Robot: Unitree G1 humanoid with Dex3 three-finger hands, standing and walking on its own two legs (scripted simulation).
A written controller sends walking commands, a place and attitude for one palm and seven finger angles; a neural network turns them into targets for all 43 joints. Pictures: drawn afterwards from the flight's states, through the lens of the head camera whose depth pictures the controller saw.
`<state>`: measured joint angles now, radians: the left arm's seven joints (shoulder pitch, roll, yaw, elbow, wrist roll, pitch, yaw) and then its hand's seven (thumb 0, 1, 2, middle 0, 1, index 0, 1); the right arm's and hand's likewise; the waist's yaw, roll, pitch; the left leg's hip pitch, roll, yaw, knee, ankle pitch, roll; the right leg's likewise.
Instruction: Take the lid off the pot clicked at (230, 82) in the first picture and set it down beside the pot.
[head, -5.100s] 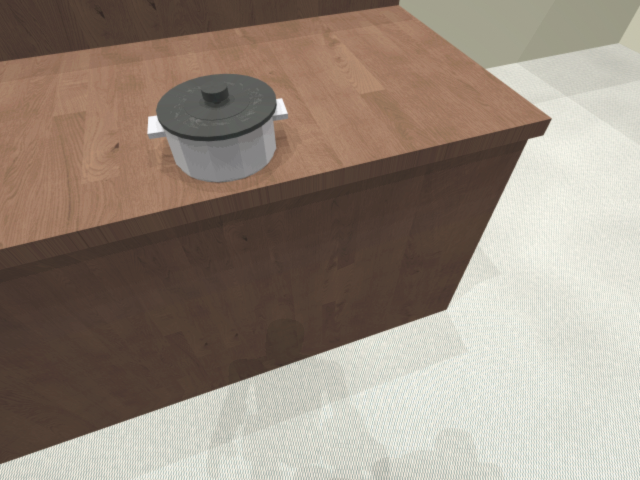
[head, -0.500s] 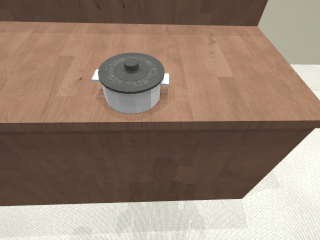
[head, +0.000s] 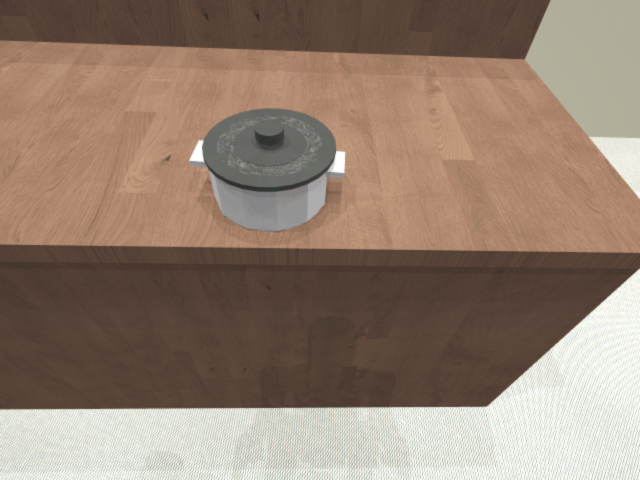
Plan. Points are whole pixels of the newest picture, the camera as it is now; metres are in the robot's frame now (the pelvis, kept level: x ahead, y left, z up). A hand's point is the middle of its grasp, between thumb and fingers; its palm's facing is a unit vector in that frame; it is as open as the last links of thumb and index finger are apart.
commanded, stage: shuffle to correct the standing spot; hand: left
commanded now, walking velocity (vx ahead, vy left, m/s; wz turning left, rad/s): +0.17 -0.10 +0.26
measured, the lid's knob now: (269, 132) +0.54 +0.11 +0.16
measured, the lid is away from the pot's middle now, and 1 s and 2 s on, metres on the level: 0.00 0.00 0.00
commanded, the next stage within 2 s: come to a stop and stand still in 0.38 s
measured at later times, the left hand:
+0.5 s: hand out of the picture +0.11 +0.16 -0.19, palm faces +0.09 -0.98 -0.16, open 7.4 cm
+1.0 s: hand (229, 465) +0.18 +0.15 -0.20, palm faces +0.10 -0.97 -0.22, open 7.4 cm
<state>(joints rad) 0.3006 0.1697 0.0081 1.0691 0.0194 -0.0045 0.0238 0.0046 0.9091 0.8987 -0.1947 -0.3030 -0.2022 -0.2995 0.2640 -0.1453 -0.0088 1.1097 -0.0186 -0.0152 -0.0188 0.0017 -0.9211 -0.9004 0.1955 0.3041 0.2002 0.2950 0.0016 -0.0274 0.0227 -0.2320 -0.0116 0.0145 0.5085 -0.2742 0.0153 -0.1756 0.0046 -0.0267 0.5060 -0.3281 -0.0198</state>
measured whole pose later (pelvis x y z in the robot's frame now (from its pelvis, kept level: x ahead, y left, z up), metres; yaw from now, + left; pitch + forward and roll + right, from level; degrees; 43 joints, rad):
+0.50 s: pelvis +0.08 -0.02 +0.00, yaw +3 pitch +0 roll -1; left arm 0.24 0.19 0.07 1.01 0.02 0.03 0.00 0.01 0.91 0.90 -0.19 -0.30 -0.20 -0.30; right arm 0.33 -0.10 -0.02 1.07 -0.04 -0.06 -0.05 0.00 -0.91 -0.90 0.20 0.30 0.20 0.30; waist -0.01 -0.05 0.09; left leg -0.11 0.05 0.03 0.50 -0.39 -0.01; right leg -0.55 -0.02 -0.01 1.18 -0.44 -0.04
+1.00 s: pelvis +0.09 -0.06 -0.03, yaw +5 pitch -2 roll +1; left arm 0.15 0.24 0.06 0.85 0.04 0.06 0.04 0.01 0.90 0.90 -0.20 -0.30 -0.21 -0.30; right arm 0.17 -0.20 -0.07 0.87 -0.02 0.01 0.00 0.00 -0.91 -0.90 0.19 0.30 0.20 0.29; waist 0.00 -0.09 0.11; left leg -0.35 -0.04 0.04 0.74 -0.38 0.03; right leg -0.52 -0.10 -0.02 0.72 -0.23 0.02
